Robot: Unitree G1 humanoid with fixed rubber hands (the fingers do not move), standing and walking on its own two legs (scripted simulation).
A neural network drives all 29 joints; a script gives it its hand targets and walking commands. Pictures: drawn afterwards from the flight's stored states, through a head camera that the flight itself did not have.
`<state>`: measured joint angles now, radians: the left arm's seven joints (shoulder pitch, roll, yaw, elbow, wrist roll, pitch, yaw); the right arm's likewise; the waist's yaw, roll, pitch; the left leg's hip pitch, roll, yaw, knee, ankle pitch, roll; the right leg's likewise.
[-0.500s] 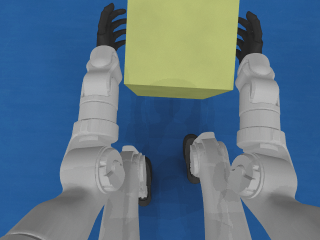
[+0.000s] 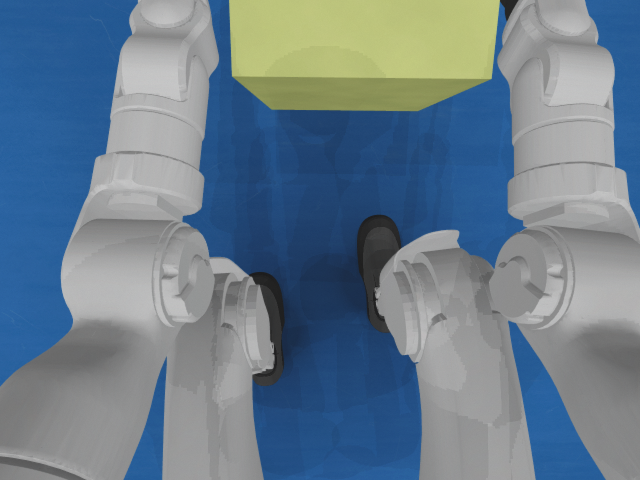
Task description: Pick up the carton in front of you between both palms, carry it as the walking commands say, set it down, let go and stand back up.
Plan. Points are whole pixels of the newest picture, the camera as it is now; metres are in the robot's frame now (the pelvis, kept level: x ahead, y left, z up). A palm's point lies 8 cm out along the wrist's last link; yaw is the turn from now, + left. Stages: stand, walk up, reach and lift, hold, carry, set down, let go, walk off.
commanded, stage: set down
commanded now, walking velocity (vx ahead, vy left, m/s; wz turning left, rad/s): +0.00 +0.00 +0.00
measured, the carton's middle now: out of the picture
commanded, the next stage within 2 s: none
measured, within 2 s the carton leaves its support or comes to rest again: rests again in 0.58 s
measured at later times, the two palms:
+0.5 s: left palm out of the picture +0.58 +0.06 -0.19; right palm out of the picture +0.52 -0.24 -0.18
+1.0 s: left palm out of the picture +0.57 +0.06 -0.20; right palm out of the picture +0.52 -0.25 -0.19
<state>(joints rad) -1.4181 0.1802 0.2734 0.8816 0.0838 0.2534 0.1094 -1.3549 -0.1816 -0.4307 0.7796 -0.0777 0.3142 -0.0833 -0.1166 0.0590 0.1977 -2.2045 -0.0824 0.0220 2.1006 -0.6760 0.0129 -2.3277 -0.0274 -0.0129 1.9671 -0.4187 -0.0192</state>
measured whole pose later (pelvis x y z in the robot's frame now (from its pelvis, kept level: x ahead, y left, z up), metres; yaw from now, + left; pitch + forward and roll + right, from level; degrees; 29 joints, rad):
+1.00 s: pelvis -0.01 +0.01 -0.04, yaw -1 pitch +36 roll -3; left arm -1.60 0.18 0.28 0.99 0.17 0.22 0.00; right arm -1.49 -0.34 -0.52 1.03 -0.08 0.22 0.07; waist -0.11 -0.01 0.43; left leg -2.21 -0.10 0.02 2.28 -0.69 0.03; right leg -2.31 -0.04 -0.02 2.11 -0.43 0.01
